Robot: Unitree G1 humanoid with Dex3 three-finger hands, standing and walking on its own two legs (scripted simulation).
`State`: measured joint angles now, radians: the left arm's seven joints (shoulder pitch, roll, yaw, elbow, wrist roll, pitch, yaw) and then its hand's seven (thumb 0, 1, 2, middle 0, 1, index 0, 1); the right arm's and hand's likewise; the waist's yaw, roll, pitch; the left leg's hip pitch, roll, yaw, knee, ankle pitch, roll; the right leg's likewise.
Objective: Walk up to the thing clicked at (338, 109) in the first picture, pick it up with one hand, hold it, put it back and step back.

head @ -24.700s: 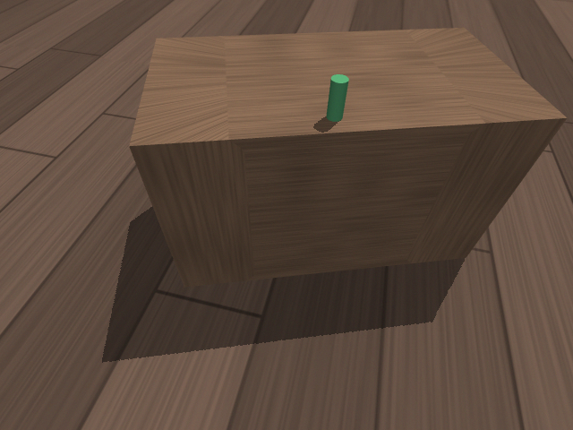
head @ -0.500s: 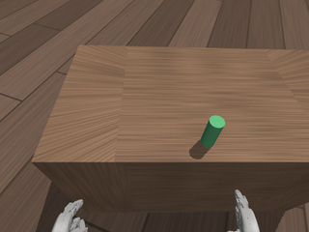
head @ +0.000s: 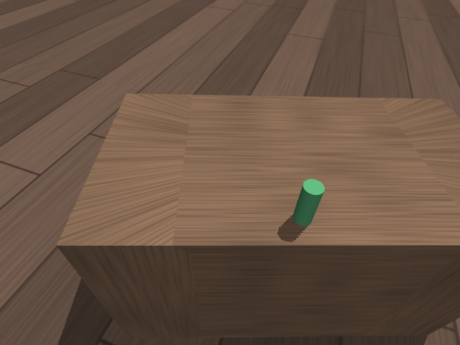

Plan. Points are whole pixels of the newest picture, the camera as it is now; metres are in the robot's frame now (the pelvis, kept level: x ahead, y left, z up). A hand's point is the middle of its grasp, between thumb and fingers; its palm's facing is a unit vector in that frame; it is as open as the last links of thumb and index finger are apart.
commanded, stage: home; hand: right
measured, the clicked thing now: (307, 203) +0.42 -0.17 -0.02
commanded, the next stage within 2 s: stand in 1.46 s
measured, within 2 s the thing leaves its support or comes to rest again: neither
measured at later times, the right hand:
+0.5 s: hand out of the picture +0.02 -0.27 -0.15, palm faces -0.05 +0.93 -0.35, open 17.6 cm
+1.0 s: hand out of the picture +0.07 -0.26 -0.15, palm faces -0.03 +0.94 -0.35, open 17.5 cm
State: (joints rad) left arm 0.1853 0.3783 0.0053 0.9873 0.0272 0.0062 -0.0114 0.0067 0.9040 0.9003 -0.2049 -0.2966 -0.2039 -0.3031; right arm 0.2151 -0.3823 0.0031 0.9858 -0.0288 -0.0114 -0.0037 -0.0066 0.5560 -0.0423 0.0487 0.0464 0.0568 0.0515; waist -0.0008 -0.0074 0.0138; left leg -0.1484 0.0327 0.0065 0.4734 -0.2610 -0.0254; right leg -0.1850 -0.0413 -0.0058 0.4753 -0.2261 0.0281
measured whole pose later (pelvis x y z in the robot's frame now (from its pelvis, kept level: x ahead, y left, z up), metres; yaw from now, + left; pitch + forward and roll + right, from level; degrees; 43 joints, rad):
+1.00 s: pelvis +0.00 +0.00 +0.01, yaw -1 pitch -3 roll +0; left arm 0.12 0.36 -0.01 1.14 0.01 -0.01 -0.01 0.00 0.90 0.90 -0.21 -0.30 -0.21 -0.30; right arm 0.13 -0.36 0.02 1.11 -0.01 -0.01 0.00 0.00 0.56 -0.04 0.05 0.05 0.06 0.05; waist 0.00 0.00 0.05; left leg -0.11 0.04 0.02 0.35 -0.20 -0.03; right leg -0.15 -0.04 0.00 0.37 -0.16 0.03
